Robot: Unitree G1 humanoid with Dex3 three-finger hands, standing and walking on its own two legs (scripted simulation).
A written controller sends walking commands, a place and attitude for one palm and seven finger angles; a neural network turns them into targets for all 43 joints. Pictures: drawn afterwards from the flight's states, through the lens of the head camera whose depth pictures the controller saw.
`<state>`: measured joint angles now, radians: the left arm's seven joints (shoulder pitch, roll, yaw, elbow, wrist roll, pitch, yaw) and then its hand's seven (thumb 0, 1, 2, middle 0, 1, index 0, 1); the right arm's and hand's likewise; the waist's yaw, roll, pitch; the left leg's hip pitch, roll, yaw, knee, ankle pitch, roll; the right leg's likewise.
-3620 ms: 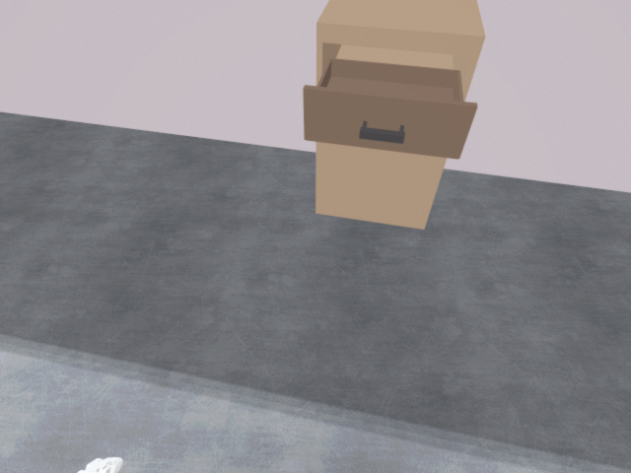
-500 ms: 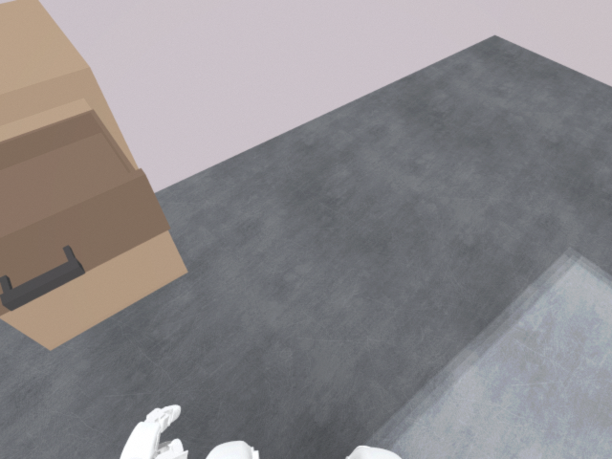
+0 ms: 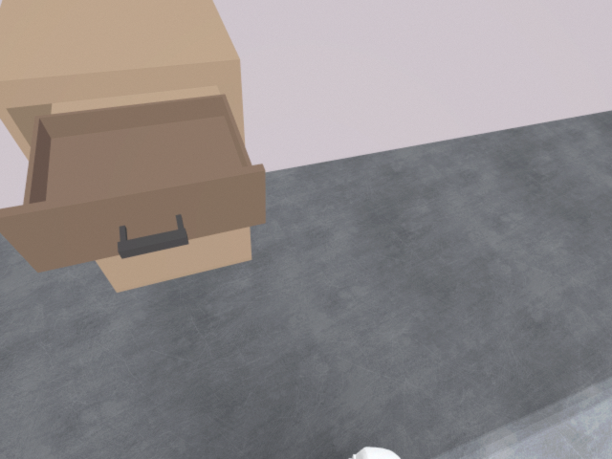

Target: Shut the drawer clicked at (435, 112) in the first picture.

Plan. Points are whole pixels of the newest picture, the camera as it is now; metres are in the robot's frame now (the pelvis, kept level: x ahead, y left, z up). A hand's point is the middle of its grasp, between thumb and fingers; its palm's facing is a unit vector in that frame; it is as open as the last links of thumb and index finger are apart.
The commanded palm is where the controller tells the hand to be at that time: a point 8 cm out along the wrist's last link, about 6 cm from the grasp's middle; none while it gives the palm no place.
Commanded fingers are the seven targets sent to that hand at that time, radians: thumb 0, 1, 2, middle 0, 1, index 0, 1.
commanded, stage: turn to face it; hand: left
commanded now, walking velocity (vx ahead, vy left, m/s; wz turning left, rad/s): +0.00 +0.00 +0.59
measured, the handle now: (153, 234) +0.49 +0.30 -0.10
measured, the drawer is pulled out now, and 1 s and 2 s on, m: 0.30 0.30 0.30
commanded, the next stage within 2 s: take the last steps up to it in 0.46 s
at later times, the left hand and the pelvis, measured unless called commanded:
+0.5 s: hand out of the picture -0.03 +0.13 -0.15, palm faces +0.30 -0.91 -0.27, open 7.4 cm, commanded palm none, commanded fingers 0.00 0.90 0.90 -0.20 -0.30 -0.20 -0.30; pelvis -0.04 -0.08 +0.00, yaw +16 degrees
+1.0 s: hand out of the picture -0.10 +0.16 -0.18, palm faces +0.37 -0.91 -0.16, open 7.4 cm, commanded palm none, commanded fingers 0.00 0.90 0.90 -0.20 -0.30 -0.20 -0.30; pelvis -0.03 -0.02 +0.00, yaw +20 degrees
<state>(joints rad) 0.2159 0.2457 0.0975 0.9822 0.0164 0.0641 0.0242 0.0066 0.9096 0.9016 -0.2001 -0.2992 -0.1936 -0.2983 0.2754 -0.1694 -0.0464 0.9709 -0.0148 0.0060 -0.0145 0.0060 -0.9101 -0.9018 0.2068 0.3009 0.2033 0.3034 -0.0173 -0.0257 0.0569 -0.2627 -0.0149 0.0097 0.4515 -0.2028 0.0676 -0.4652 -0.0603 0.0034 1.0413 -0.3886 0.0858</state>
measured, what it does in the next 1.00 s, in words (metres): steps on the spot, turning left: right foot, then left foot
